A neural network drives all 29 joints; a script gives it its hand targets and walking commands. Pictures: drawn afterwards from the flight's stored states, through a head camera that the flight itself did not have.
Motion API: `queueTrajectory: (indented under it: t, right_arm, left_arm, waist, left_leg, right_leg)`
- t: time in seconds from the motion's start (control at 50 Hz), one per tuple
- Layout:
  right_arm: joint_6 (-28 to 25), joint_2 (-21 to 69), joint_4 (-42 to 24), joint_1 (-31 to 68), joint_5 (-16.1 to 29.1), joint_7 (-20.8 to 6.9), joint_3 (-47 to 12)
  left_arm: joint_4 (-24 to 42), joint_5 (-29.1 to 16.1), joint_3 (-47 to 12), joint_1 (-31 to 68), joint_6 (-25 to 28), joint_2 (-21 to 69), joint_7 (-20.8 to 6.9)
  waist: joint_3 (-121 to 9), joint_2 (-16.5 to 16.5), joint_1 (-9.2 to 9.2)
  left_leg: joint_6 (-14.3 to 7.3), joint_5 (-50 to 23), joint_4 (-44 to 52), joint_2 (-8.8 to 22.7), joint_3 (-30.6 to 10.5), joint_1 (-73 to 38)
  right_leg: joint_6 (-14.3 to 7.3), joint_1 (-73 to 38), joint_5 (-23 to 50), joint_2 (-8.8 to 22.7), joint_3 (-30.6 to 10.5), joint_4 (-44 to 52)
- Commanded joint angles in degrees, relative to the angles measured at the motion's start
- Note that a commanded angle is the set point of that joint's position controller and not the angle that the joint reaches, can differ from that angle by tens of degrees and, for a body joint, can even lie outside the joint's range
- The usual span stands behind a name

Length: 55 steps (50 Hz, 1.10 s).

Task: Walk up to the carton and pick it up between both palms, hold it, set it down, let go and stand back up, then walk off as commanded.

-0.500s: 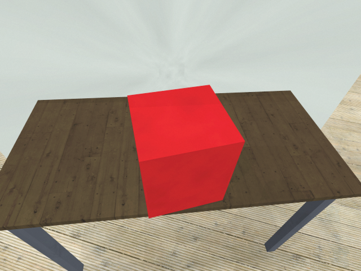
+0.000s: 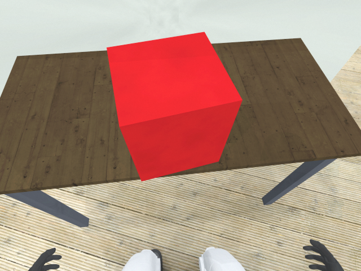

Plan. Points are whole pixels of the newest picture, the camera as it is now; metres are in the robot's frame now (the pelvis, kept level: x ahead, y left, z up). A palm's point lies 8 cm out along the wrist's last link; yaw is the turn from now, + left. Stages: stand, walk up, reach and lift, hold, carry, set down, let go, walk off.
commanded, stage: walk off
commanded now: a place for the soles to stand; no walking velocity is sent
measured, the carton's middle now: (170, 112) +0.44 +0.02 +0.05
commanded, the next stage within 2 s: stand in 1.18 s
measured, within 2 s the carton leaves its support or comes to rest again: neither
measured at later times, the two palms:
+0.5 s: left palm out of the picture +0.01 +0.29 -0.08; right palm out of the picture -0.02 -0.35 -0.12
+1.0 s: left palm out of the picture -0.22 +0.29 -0.11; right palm out of the picture -0.13 -0.34 -0.11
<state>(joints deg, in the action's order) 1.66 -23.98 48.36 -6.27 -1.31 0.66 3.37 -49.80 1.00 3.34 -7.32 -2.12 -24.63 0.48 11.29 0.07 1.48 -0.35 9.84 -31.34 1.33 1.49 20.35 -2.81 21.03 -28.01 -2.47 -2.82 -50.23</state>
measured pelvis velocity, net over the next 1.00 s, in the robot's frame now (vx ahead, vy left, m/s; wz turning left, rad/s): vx -0.28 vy -0.03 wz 0.04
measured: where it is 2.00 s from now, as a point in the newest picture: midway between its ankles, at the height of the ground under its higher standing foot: outside the picture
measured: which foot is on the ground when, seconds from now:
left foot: down 0.00-0.10, up 0.12-0.56, down 0.58-0.98, up 1.00-1.00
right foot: down 0.00-0.62, up 0.64-0.92, down 0.94-1.00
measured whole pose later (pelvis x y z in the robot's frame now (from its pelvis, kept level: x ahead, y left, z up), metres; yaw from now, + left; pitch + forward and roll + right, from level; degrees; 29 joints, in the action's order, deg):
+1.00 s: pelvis -0.28 -0.03 -0.02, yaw +2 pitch -4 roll -3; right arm 3.5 -24.7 40.7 -6.8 -0.9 0.2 5.4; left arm -47.2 1.1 3.2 -12.0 -1.0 -22.3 0.5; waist 11.1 -4.8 0.3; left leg 0.6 19.8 -46.9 2.0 -5.7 27.0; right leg -1.3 11.3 -26.4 -4.8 -1.4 -41.5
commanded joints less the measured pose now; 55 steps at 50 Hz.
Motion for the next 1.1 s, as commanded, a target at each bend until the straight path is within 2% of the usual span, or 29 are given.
queueTrajectory:
  t: [0.0, 0.04, 0.06, 0.08, 0.1, 0.12, 0.18, 0.24, 0.42, 0.48, 0.52, 0.54, 0.56, 0.58, 0.6, 0.62, 0.66, 0.68, 0.78, 0.82, 0.88, 0.9, 0.92, 0.94, 0.96, 0.98, 1.02, 1.04, 1.08]
  right_arm:
    - [0.81, -12.5, -6.91, 1.06, -0.51, 1.1, 3.38]
    - [2.13, -12.05, -7.4, 0.99, 0.17, 0.63, 3.46]
    - [2.69, -10.3, -7.2, -1.34, 0.58, 0.58, 3.24]
    - [3.09, -9.92, -6.74, -5.31, 0.53, 1.0, 3.4]
    - [3.48, -11.66, -6.74, -4.81, 0.15, 1.68, 4.1]
    - [3.4, -11.92, -6.15, -4.04, 0.67, 1.8, 3.79]
    - [2.61, -11.22, -5.02, -7.83, 1.59, 1.72, 3.36]
    - [2.19, -11.55, -6.7, -7.21, 1.01, 1.7, 3.32]
    - [1.27, -10.23, -8.11, -9.69, 0.74, 0.27, 3.09]
    - [1.23, -10.87, -6.82, -13.85, 0.71, -0.09, 3.76]
    - [0.73, -11.27, -5.7, -17.03, 0.17, -0.31, 4.53]
    - [0.41, -12.21, -5.81, -16.9, -0.53, -0.45, 4.91]
    - [0.13, -16.44, -6.95, -14.71, -1.4, -0.31, 5.51]
    - [-0.1, -18.21, -8.46, -10.71, -1.59, -0.04, 5.38]
    - [-0.13, -20.28, -8.94, -8.73, -0.96, -0.18, 5.54]
    - [-0.21, -19.44, -9.89, -5.36, -0.89, 0.06, 5.39]
    - [-0.24, -14.9, -11.17, 1.74, -1.03, 0.59, 3.62]
    - [-0.39, -13.23, -11.3, 3.2, -0.98, 0.86, 3.41]
    - [-0.14, -11.63, -10.72, -5.2, -0.23, 0.56, 3.88]
    - [0.51, -12.14, -10.61, -5.49, -0.3, 0.18, 4.33]
    - [1.64, -13.01, -11.38, -3.01, 0.12, -0.55, 5.04]
    - [1.82, -11.53, -10.13, -5.86, 0.41, -0.39, 4.82]
    - [1.85, -10.11, -9.97, -7.41, 0.74, -0.24, 4.67]
    - [1.56, -9.94, -11.03, -4.07, 0.96, 0.13, 4.41]
    - [1.08, -11.65, -11.06, 1.26, 0.74, 1.17, 4.88]
    - [0.62, -11.62, -9.94, 0.78, 1.07, 1.17, 4.97]
    - [0.17, -9.85, -7.86, -4.38, 1.73, 0.66, 3.77]
    - [-0.11, -9.34, -7.37, -6.0, 1.75, 0.6, 3.49]
    - [-0.31, -9.34, -7.85, -4.64, 1.42, 0.4, 3.1]
  left_arm:
    - [3.25, 0.11, 2.56, -9.76, -0.17, -8.76, -0.36]
    - [3.94, 0.75, 3.31, -11.46, 0.2, -11.25, -0.48]
    - [5.53, 1.61, 3.9, -10.06, 0.26, -13.96, -0.16]
    - [8.03, 2.19, 4.23, -6.71, 0.51, -16.51, 0.24]
    - [8.48, 2.48, 4.57, -5.93, 0.51, -17.96, 0.58]
    - [8.41, 2.54, 4.6, -3.9, 0.59, -18.39, 0.9]
    - [10.56, 1.42, 3.72, 2.11, 1.17, -12.76, 1.46]
    - [12.24, 0.97, 3.94, -1.96, 1.46, -11.06, 1.69]
    - [12.96, 0.82, 4.12, -3.98, 1.11, -11.25, 1.41]
    - [13.01, 0.8, 3.86, -1.99, 0.57, -12.42, 0.92]
    - [13.01, 0.25, 3.37, -0.49, -0.07, -12.24, 0.71]
    - [12.54, -0.18, 2.91, -0.61, -0.17, -10.68, 0.67]
    - [12.54, -0.8, 2.48, 0.01, -0.1, -7.98, 0.73]
    - [12.55, -0.85, 3.1, 1.45, -0.19, -7.77, 1.19]
    - [13.76, -0.44, 3.12, 2.88, -0.11, -10.02, 1.67]
    - [12.79, -0.18, 3.55, 2.01, 0.19, -11.32, 1.54]
    - [8.59, -0.71, 4.05, -4.37, -0.02, -11.26, 1.07]
    - [7.64, -0.95, 3.85, -6.45, -0.09, -10.97, 0.93]
    - [8.12, -1.34, 2.97, -3.9, 0.66, -10.02, 0.55]
    - [7.54, -1.37, 2.68, -5.51, 1.07, -9.07, 0.47]
    - [5.11, -0.5, 2.6, -12.32, 1.75, -7.7, 0.47]
    - [4.76, 0.21, 3.06, -12.05, 1.95, -8.37, 0.57]
    - [5.5, 0.58, 3.23, -10.86, 2.41, -11.6, 0.6]
    - [6.67, 1.39, 4.54, -8.9, 2.87, -17.31, 0.71]
    - [6.88, 2.0, 4.63, -6.82, 2.82, -19.98, 0.84]
    - [7.52, 1.68, 3.91, -4.97, 3.19, -18.02, 1.35]
    - [8.1, 0.9, 3.1, -1.4, 4.03, -13.02, 1.89]
    - [8.12, 0.77, 3.12, -0.28, 4.46, -11.7, 1.87]
    - [8.98, 1.05, 2.89, -3.76, 4.5, -10.6, 1.48]
  waist:
    - [-19.33, -8.18, -2.46]
    - [-18.25, 0.2, -4.03]
    - [-16.08, 12.33, -3.66]
    - [-15.3, 11.68, -2.04]
    - [-13.9, 10.21, -2.99]
    - [-10.59, 10.52, -2.59]
    - [-8.91, 10.49, 0.37]
    - [-10.38, 6.55, -2.17]
    - [-13.72, 11.59, -3.81]
    - [-15.31, 11.9, -1.58]
    - [-15.46, 10.61, 0.94]
    - [-14.38, 2.75, 1.86]
    - [-12.38, -9.77, 2.24]
    - [-9.91, -10.56, 1.61]
    - [-10.69, -14.57, 3.23]
    - [-8.37, -12.01, 1.64]
    - [-4.66, -8.21, -2.26]
    - [-5.4, -8.97, -3.06]
    - [-8.17, -12.38, 0.88]
    - [-10.63, -15.65, 0.9]
    - [-15.08, -15.61, -2.35]
    - [-14.71, -8.56, -1.75]
    - [-13.02, 2.82, -1.11]
    - [-10.88, 13.61, -3.47]
    - [-7.15, 12.12, -4.61]
    - [-3.39, 9.58, -2.93]
    - [-5.18, 7.68, -0.04]
    - [-7.35, 10.32, 0.14]
    - [-9.73, 10.26, -2.21]
  left_leg:
    - [-8.95, -23.63, -0.42, 11.61, -9.07, -11.14]
    - [-3.88, -8.59, -8.77, 4.09, -5.85, -1.55]
    - [-1.8, 18.59, -19.19, -5.19, -3.69, 7.76]
    - [0.35, 29.45, -30.77, -8.84, -7.56, 7.3]
    - [0.35, 29.69, -36.82, -9.55, -12.65, 6.22]
    - [-0.44, 28.55, -39.7, -9.59, -15.45, 6.07]
    - [0.34, 20.83, -42.35, -10.64, -16.31, 11.99]
    - [2.58, 18.69, -44.27, -10.8, -13.2, 14.04]
    - [1.16, 23.21, -23.98, -5.06, -8.62, 7.64]
    - [-0.18, 24.46, -14.69, -3.42, -5.2, -0.42]
    - [-2.49, 16.48, -1.89, -3.09, -4.6, -11.51]
    - [-3.33, 14.83, 5.11, -1.22, -10.55, -13.24]
    - [-6.68, 9.65, 10.98, 9.99, -28.02, -11.26]
    - [-12.5, -0.93, 11.02, 18.28, -34.95, -4.55]
    - [-16.25, 3.64, 15.03, 21.32, -39.62, 5.69]
    - [-14.92, 3.96, 15.04, 19.56, -37.04, 9.63]
    - [-12.13, 2.2, 9.76, 13.05, -22.95, 7.24]
    - [-11.84, -1.0, 6.59, 11.55, -19.19, 3.15]
    - [-11.7, -13.0, 2.39, 11.0, -19.07, -10.61]
    - [-10.64, -14.35, 1.44, 10.05, -17.59, -13.14]
    - [-7.71, -8.27, -3.07, 8.24, -14.89, -9.34]
    - [-5.79, -2.03, -7.12, 6.15, -13.71, -5.11]
    - [-3.28, 9.78, -14.42, 0.65, -9.47, 4.34]
    - [0.05, 26.83, -24.0, -8.08, -7.09, 13.02]
    - [-0.38, 29.75, -35.0, -6.25, -14.39, 6.96]
    - [-1.11, 27.33, -38.33, -5.11, -16.07, 5.53]
    - [-1.25, 19.66, -36.18, -6.68, -14.38, 10.25]
    - [-0.62, 18.05, -34.43, -7.22, -13.49, 11.24]
    - [0.87, 19.1, -28.24, -6.16, -10.57, 10.11]
  right_leg:
    - [0.2, -6.48, 7.68, 2.04, -1.25, 11.5]
    - [-0.71, -15.86, 22.8, 6.01, -6.53, 25.47]
    - [-3.53, -16.99, 35.08, 14.47, -19.45, 29.31]
    - [-6.08, -10.0, 37.64, 21.11, -25.39, 28.51]
    - [-10.22, -4.17, 35.18, 24.05, -29.34, 29.61]
    - [-10.5, 0.12, 30.67, 24.17, -30.69, 31.23]
    - [-4.14, -10.01, 36.59, 15.85, -16.29, 24.15]
    - [-6.85, -15.36, 36.55, 16.77, -17.23, 23.79]
    - [-9.75, -16.39, 25.68, 17.96, -15.86, 24.35]
    - [-9.33, -10.56, 25.11, 18.55, -14.59, 24.48]
    - [-5.87, -0.16, 21.9, 15.42, -10.37, 21.27]
    - [-3.48, 4.14, 18.65, 11.69, -8.19, 15.57]
    - [0.04, 12.46, 7.63, 2.24, -3.01, 2.72]
    - [2.23, 12.3, -7.02, -4.49, -3.08, -10.48]
    - [1.95, 5.17, -9.6, -4.15, -6.3, -17.97]
    - [1.39, 1.77, -7.36, -3.63, -8.75, -20.72]
    - [1.36, 4.97, -0.04, -6.03, -9.26, -26.16]
    - [1.97, 6.62, 1.6, -6.28, -8.25, -26.88]
    - [2.96, 7.72, -4.01, -3.48, -5.17, -11.55]
    - [2.12, 4.2, -4.95, -0.93, -3.22, 1.46]
    - [0.75, -8.61, 0.3, -0.1, 1.78, 23.77]
    - [0.12, -11.53, 1.91, 1.15, -2.69, 28.2]
    - [-1.83, -12.96, 6.16, 8.51, -16.35, 31.42]
    - [-8.48, -7.98, 17.03, 21.07, -33.49, 31.4]
    - [-15.35, 3.73, 22.67, 26.7, -38.88, 31.93]
    - [-14.83, 6.43, 22.3, 25.55, -35.29, 31.76]
    - [-9.21, -8.62, 42.71, 16.08, -16.04, 21.67]
    - [-8.13, -12.88, 45.69, 14.06, -12.94, 19.8]
    - [-7.92, -14.53, 37.36, 12.57, -12.97, 20.87]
